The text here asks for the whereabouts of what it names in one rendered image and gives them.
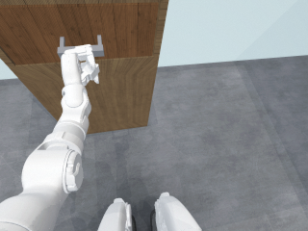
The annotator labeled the left robot hand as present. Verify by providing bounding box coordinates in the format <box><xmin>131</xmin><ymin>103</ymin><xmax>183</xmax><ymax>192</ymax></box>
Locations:
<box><xmin>61</xmin><ymin>44</ymin><xmax>100</xmax><ymax>86</ymax></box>

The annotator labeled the drawer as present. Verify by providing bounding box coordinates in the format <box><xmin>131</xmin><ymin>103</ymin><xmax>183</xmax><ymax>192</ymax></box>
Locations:
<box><xmin>0</xmin><ymin>2</ymin><xmax>159</xmax><ymax>65</ymax></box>

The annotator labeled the cabinet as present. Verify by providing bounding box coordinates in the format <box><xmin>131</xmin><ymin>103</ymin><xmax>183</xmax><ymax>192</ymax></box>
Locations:
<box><xmin>0</xmin><ymin>0</ymin><xmax>169</xmax><ymax>135</ymax></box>

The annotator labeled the left robot forearm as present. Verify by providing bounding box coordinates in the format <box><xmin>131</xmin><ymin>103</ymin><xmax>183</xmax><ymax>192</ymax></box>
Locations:
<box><xmin>21</xmin><ymin>84</ymin><xmax>91</xmax><ymax>189</ymax></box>

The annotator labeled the robot left thigh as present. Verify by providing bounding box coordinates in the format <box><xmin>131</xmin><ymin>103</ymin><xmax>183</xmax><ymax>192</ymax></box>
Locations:
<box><xmin>97</xmin><ymin>202</ymin><xmax>132</xmax><ymax>231</ymax></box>

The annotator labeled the handle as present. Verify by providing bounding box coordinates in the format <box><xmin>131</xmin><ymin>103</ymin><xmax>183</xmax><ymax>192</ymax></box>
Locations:
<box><xmin>57</xmin><ymin>35</ymin><xmax>105</xmax><ymax>59</ymax></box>

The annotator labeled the left robot upper arm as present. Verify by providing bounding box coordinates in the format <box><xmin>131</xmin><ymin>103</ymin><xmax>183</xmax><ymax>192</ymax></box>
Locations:
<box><xmin>0</xmin><ymin>149</ymin><xmax>84</xmax><ymax>231</ymax></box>

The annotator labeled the robot thigh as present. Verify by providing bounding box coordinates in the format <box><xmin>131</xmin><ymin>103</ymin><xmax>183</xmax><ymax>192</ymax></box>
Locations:
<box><xmin>97</xmin><ymin>202</ymin><xmax>132</xmax><ymax>231</ymax></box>
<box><xmin>154</xmin><ymin>195</ymin><xmax>202</xmax><ymax>231</ymax></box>

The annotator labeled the robot right thigh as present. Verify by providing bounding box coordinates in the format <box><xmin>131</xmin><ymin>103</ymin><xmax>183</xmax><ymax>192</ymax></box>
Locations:
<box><xmin>154</xmin><ymin>195</ymin><xmax>202</xmax><ymax>231</ymax></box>

